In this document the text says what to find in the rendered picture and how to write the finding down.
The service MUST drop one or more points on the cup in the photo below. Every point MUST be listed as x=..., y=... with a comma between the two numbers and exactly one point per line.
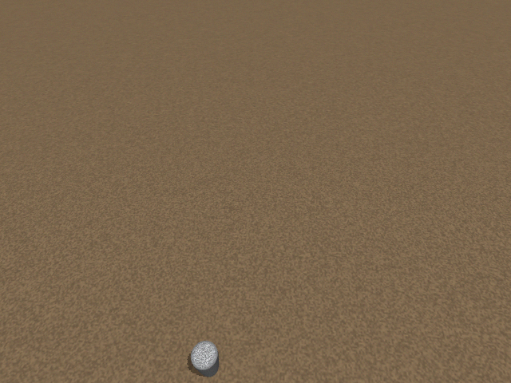
x=205, y=358

